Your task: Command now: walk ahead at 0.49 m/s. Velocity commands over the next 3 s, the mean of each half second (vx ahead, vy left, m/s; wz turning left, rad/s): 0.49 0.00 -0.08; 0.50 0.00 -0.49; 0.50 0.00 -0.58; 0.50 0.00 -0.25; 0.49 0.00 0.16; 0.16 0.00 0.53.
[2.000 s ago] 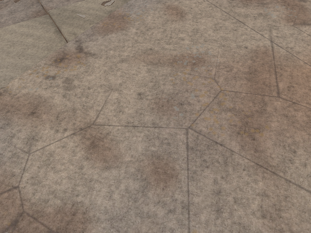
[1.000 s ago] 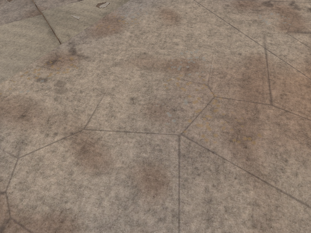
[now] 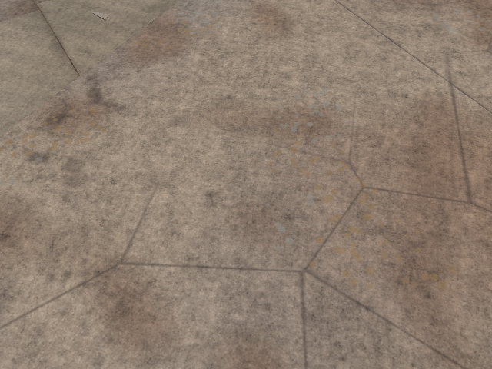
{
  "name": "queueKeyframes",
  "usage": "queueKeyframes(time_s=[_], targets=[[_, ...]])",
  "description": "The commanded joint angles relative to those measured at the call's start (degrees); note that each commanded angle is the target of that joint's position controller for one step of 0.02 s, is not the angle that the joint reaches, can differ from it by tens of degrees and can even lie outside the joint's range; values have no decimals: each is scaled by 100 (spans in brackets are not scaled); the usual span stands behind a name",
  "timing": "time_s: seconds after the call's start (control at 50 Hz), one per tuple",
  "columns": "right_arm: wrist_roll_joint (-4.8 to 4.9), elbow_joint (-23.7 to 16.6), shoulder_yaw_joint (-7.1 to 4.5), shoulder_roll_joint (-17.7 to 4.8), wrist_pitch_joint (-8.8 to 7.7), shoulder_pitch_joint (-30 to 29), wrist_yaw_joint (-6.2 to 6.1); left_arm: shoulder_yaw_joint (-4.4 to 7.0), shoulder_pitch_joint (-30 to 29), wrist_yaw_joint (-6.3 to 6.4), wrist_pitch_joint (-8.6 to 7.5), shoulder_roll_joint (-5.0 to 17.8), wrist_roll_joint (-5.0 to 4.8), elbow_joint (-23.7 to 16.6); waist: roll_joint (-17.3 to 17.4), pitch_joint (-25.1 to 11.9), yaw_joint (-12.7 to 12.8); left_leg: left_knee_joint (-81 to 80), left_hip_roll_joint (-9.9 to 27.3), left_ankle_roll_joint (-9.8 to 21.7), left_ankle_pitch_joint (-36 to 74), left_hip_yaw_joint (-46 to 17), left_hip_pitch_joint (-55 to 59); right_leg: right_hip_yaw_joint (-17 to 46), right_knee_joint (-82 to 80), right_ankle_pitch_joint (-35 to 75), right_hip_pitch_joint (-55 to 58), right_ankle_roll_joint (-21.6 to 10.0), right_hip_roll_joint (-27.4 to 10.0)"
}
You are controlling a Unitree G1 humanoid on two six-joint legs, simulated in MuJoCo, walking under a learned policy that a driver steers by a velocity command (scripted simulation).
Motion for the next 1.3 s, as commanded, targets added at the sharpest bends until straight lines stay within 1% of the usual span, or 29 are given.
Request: queueKeyframes(time_s=[0.02, 0.04, 0.06, 0.08, 0.12, 0.16, 0.22, 0.32, 0.42, 0.48, 0.52, 0.54, 0.56, 0.58, 0.6, 0.62, 0.68, 0.78, 0.86, 0.96, 1.02, 1.06, 1.08, 1.1, 1.12, 1.14, 1.18, 1.22, 1.3], targets=[[227, -380, -54, -126, -16, 802, 96, 477, 2889, 67, 7, 1583, 144, 540, -1384, -2070, 813, 5226, -338, 163, -280, -154, -3716, 4669, -1295, -1362, 4668, -1432, -2657], [91, -467, -174, -660, 13, 147, 82, 432, 2246, 21, 51, 1311, -57, 468, -418, -1483, 681, 5418, 79, 292, 249, -766, -4221, 4532, -1691, -2181, 4019, -1177, -2294], [52, -677, -204, -715, -13, -452, 108, 323, 1663, 6, 26, 946, -110, 358, -226, -679, 531, 5110, 341, 308, 869, -700, -4327, 3590, -1850, -2013, 3107, -956, -2138], [33, -715, -202, -626, -30, -664, 115, 246, 1454, -10, -31, 666, -76, 367, 57, -328, 379, 4793, 522, 301, 1181, -677, -4098, 3008, -2023, -1247, 2453, -800, -1904], [-99, -671, -190, -411, 104, -515, 161, 127, 1570, 47, -116, 341, -75, 536, -70, -201, 69, 4297, 710, 187, 1296, -649, -3535, 2126, -2157, -306, 1754, -530, -1503], [-121, -712, -193, -316, 216, -554, 204, 112, 1920, 79, -204, 418, -78, 680, -147, -162, -11, 4011, 729, 78, 1322, -525, -3507, 1760, -2210, 372, 1647, -519, -1386], [-126, -998, -204, -408, 314, -1286, 248, 125, 2240, 89, -233, 637, -88, 749, -217, 69, 45, 3410, 858, -82, 1820, -333, -4111, 1402, -2425, 553, 1728, -494, -1270], [-29, -1454, -144, -391, 292, -2578, 285, 51, 2779, 85, -211, 561, -109, 824, -307, 229, 380, 1773, 749, -225, 2750, -7, -4291, 1032, -2414, 1482, 2105, -298, -1040], [5, -1761, -134, -488, 224, -3285, 262, 62, 3188, 151, -158, 693, -57, 925, -399, 215, 589, 932, 514, -180, 2695, 17, -4370, 1323, -1951, 2210, 3034, -427, -1238], [32, -1804, -190, -666, 116, -3009, 227, 118, 2914, 192, -130, 846, -6, 849, -472, 75, 316, 492, 331, -16, 2118, -39, -3683, 1428, -1386, 3100, 3210, -330, -1322], [-6, -1393, -324, -915, 5, -1590, 131, 153, 2654, 157, -125, 923, -49, 775, -325, -658, -304, -70, 111, 189, 2204, 44, -1780, 1227, 130, 3606, 2810, -124, -1000], [-160, -1243, -449, -1313, -59, -639, 49, 111, 2581, 128, -138, 749, -128, 603, 24, -1373, -632, -117, 1060, 420, 1833, -885, -253, 1073, 1579, 2132, 1758, -27, -698], [-281, -1285, -609, -1937, -30, -299, 54, -14, 3262, 126, -95, 46, -395, 427, 1337, -2304, -364, -449, 2846, 1112, 1446, -3407, 1455, 524, 3687, -1679, -263, 244, 226], [-134, -1382, -543, -1525, 82, -699, 89, 142, 3040, 163, -39, 674, -227, 472, 732, -2185, -283, -943, 2780, 1115, 955, -4070, 949, 1027, 4334, -2261, -726, 146, 52], [-90, -1469, -423, -1121, 87, -1278, 96, 197, 2608, 147, -5, 723, -168, 371, 352, -1234, -60, -1078, 2575, 931, 798, -3118, 72, 1081, 4353, -1769, -890, 138, -245], [-77, -1483, -350, -839, 50, -1557, 108, 186, 2328, 109, 3, 591, -141, 304, 137, -736, 19, -1303, 2326, 786, 1191, -2403, -645, 1059, 4115, -1410, -803, 156, -450], [-22, -1281, -265, -559, -62, -1412, 43, 222, 2298, -24, 216, 357, 17, 251, 447, -341, 317, -1586, 1861, 449, 2076, -1139, -1521, 982, 3729, -1115, -405, 247, -665], [17, -1144, -303, -733, -198, -965, 44, 207, 1450, -164, 391, 326, 40, -150, 377, -121, 341, -1807, 1779, 457, 2883, -191, -1419, 813, 3320, -280, -1166, 371, -804], [5, -1091, -291, -779, -195, -762, 44, 128, 558, -263, 365, 314, 17, -508, 370, 91, 203, -1806, 1605, 403, 3386, 472, -1304, 511, 1926, 455, -1136, 425, -720], [0, -966, -349, -1032, -105, -309, -27, 85, -201, -334, 346, 389, 58, -860, 392, 193, -4, -1566, 1844, 367, 4178, 903, -496, 11, 805, 173, -873, 180, -536], [-16, -946, -401, -1236, 17, -306, -72, 153, 69, -286, 349, 534, 92, -857, 574, -63, 181, -610, 1892, 283, 6384, 1195, -48, -281, 552, -641, -238, -117, -82], [-6, -992, -447, -1407, 145, -365, -58, 279, 1095, -214, 291, 740, 91, -588, 570, -681, 597, 1086, 1877, 237, 6880, 1274, -129, -315, 175, -960, 924, -383, 342], [9, -1098, -441, -1399, 177, -460, -27, 410, 1990, -134, 240, 1010, 152, -309, 245, -1183, 1017, 2550, 1758, 51, 5773, 1342, -971, 122, -282, -872, 2275, -595, 232], [90, -1462, -321, -813, 162, -360, 45, 580, 2251, -51, 222, 1669, 198, -319, -849, -1726, 867, 4527, 1146, -243, 1802, 1286, -3206, 2574, -468, -1403, 4014, -1178, -1440], [67, -1828, -378, -1020, 91, -770, 125, 632, 2267, -32, 294, 1984, 32, -458, -925, -2044, 808, 5693, 187, -437, -415, 138, -4559, 5100, -1404, -1075, 4475, -1704, -2224], [49, -1972, -386, -1104, 44, -1446, 151, 587, 2130, 8, 347, 1819, -24, -380, -224, -1260, 822, 5620, 570, -371, 236, -396, -5167, 4139, -1536, -714, 4051, -1479, -2026], [42, -1869, -340, -987, -27, -1301, 139, 451, 1556, 57, 282, 1296, -94, -409, 137, -437, 327, 4610, 948, -336, 993, -432, -4643, 2889, -1651, 518, 2668, -1010, -1509], [-153, -1813, -338, -955, 177, -1042, 149, 356, 1323, 81, 176, 1061, -170, -465, 3, -479, 25, 4150, 1041, -464, 1061, -484, -3989, 2294, -1730, 1272, 2050, -855, -1091], [-166, -2056, -311, -876, 388, -1543, 215, 380, 1808, 51, 34, 1272, -181, -398, -112, -406, 102, 3471, 964, -662, 1520, -345, -4233, 2133, -1875, 1528, 1867, -801, -827]])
